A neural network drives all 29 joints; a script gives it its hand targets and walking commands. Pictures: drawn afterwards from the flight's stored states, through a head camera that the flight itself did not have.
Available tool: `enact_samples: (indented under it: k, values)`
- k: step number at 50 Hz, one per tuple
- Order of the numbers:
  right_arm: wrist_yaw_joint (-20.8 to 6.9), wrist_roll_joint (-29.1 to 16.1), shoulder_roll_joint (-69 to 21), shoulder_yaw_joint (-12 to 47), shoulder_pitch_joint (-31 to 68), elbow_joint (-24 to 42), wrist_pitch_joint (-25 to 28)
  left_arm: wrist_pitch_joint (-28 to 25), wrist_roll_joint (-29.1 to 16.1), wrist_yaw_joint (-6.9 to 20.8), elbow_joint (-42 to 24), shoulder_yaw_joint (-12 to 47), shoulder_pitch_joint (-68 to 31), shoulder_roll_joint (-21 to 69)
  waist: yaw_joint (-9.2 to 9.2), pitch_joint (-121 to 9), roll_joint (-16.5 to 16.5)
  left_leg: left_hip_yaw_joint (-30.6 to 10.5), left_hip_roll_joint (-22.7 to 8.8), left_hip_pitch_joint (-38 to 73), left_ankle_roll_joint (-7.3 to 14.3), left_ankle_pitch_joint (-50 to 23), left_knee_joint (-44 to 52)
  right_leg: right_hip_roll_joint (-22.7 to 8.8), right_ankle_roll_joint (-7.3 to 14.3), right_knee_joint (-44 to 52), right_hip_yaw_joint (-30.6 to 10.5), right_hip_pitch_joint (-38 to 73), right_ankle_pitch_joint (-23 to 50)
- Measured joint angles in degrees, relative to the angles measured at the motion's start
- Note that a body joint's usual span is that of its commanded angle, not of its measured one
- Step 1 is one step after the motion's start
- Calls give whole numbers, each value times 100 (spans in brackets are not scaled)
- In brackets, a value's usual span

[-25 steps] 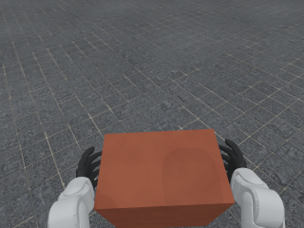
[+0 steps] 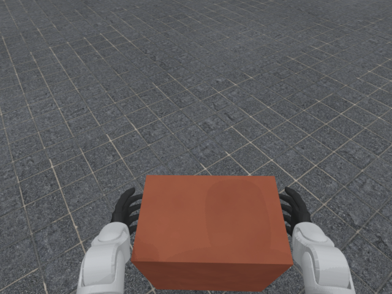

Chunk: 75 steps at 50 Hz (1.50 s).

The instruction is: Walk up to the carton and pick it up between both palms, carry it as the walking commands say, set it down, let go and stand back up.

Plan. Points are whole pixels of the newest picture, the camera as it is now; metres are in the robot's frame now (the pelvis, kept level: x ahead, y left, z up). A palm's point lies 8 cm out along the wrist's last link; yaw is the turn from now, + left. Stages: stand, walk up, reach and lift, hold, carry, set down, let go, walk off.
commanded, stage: hold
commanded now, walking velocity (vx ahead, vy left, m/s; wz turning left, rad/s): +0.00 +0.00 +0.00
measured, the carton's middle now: (209, 238) +0.27 -0.01 -0.06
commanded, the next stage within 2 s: set down in 0.54 s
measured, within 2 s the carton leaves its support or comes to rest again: neither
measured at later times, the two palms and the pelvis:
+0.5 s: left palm (113, 230) +0.25 +0.18 +0.03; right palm (302, 245) +0.21 -0.17 +0.04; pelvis -0.03 +0.04 +0.00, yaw -7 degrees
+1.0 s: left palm (122, 214) +0.29 +0.17 +0.02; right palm (293, 216) +0.28 -0.17 +0.02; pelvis -0.01 +0.04 +0.00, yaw -11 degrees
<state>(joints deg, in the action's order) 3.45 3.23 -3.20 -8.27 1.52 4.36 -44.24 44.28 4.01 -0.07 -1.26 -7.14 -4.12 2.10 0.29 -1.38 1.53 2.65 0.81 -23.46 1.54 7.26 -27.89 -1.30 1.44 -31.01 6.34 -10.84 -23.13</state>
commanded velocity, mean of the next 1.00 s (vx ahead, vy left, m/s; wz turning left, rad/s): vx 0.00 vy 0.00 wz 0.00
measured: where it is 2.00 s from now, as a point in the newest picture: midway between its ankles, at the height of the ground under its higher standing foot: outside the picture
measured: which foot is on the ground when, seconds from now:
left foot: down 0.00-1.00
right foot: down 0.00-1.00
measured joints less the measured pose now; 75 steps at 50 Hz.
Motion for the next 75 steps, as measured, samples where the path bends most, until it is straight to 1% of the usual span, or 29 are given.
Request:
enact_samples:
  k: [2,3,5,7,10,13,17,19,22,23,26,30,31,34,37,40,42,46,49,54,57,60,62,69,73,75]
  values:
    - [40,-2,174,250,-235,1,304,-388,3,-36,65,295,237,-156,35,65,32,-1,6,6,-4,-1,24,-1,0,40,-34,0,26]
    - [54,-1,230,356,-323,-1,391,-532,5,-52,66,342,388,-172,35,62,45,-17,16,41,-22,-1,64,-1,0,62,-90,7,48]
    - [65,-2,315,546,-350,-3,415,-725,7,-81,-15,342,691,-173,14,60,57,-118,53,156,-132,-16,160,-2,0,66,-272,21,75]
    - [68,0,343,657,-351,-3,416,-848,6,-95,-82,327,887,-174,-30,56,57,-217,93,280,-106,-22,210,-1,-2,65,-437,71,109]
    - [37,0,340,711,-350,-3,449,-804,6,-103,-277,290,988,-167,-36,37,58,-389,146,499,-158,-35,290,1,-24,65,-578,210,143]
    - [37,2,341,692,-347,-4,559,-613,5,-84,-387,238,767,-167,-67,28,58,-403,154,634,-152,-54,317,1,-52,70,-619,327,140]
    - [58,2,341,607,-261,-69,575,-351,6,-30,-329,144,403,-126,-91,30,56,-405,146,704,-106,-145,317,12,-68,70,-620,396,214]
    - [34,3,342,506,-94,-308,542,-284,44,-27,-79,63,193,-63,-92,31,58,-405,144,714,-78,-182,317,16,-68,70,-622,405,249]
    - [-84,43,342,289,318,-989,517,-204,218,-41,502,-79,-192,30,-92,91,67,-404,160,729,-49,-207,317,17,-68,70,-660,404,294]
    - [-116,55,342,233,442,-1156,519,-189,260,-54,608,-113,-276,48,-92,145,67,-405,167,738,-58,-218,317,20,-68,70,-692,399,319]
    - [-216,63,344,89,713,-1426,554,-169,315,-101,689,-251,-424,154,-93,250,69,-404,204,740,-98,-238,317,33,-68,71,-830,347,375]
    - [-336,68,374,-151,1094,-1630,650,-246,383,-143,782,-541,-760,387,-92,253,74,-326,232,740,-22,-223,317,33,-68,71,-1002,292,405]
    - [-385,70,377,-243,1213,-1731,728,-296,448,-147,812,-591,-867,441,-122,253,82,-295,232,743,5,-223,317,33,-68,71,-1040,284,406]
    - [-546,70,404,-553,1589,-2246,962,-453,750,-147,1042,-842,-1139,678,-304,254,106,-217,230,757,69,-207,317,33,-68,71,-1131,274,402]
    - [-642,176,410,-649,1852,-2861,1110,-531,969,-123,1342,-952,-1176,687,-452,255,144,-180,231,758,76,-177,317,34,-68,71,-1180,263,390]
    - [-738,410,365,-650,1943,-3406,1248,-523,1002,-113,1542,-1058,-1058,657,-513,261,175,-179,236,760,47,-135,317,34,-68,70,-1194,260,372]
    - [-758,519,316,-649,1933,-3524,1330,-567,1001,-111,1539,-1032,-940,631,-512,263,175,-178,235,759,29,-114,317,34,-68,70,-1197,258,369]
    - [-798,579,308,-649,1934,-3548,1643,-883,1001,-99,1536,-994,-893,620,-511,269,163,-184,210,759,-1,-78,318,58,-68,70,-1197,253,339]
    - [-861,666,245,-800,1933,-3552,1856,-1105,1002,-92,1573,-993,-922,623,-511,269,161,-190,177,759,-35,-47,318,90,-68,70,-1196,248,315]
    - [-868,824,93,-1013,1930,-3670,1825,-1377,1196,156,2160,-1340,-962,635,-511,280,160,-196,126,752,-84,27,318,139,-68,70,-1198,232,261]
    - [-856,825,-7,-1015,1926,-3690,1864,-1553,1226,210,2181,-1347,-740,591,-512,335,161,-197,91,724,-126,69,318,172,-68,71,-1203,196,236]
    - [-783,833,-112,-1015,1927,-3696,2072,-1827,1235,220,2179,-1347,-598,567,-512,341,161,-205,40,544,-176,80,319,221,-68,72,-1203,10,234]
    - [-739,832,-156,-1015,1927,-3697,2278,-2020,1236,207,2179,-1355,-568,563,-512,342,161,-210,4,359,-201,67,320,258,-68,72,-1204,-181,251]
    - [-746,832,-224,-1015,1925,-3696,2924,-2717,1240,224,2263,-1475,-602,563,-502,348,159,-217,-43,-549,-224,-35,320,313,-63,-48,-1205,-1152,297]
    - [-743,832,-252,-954,1927,-3695,3504,-3362,1240,239,2339,-1578,-623,562,-503,287,159,-247,-22,-1366,-181,-194,257,312,-63,-215,-1213,-2011,342]
    - [-701,832,-254,-905,1927,-3694,3786,-3693,1240,265,2432,-1666,-686,561,-502,200,169,-270,-6,-1890,-171,-281,202,313,-63,-376,-1229,-2590,356]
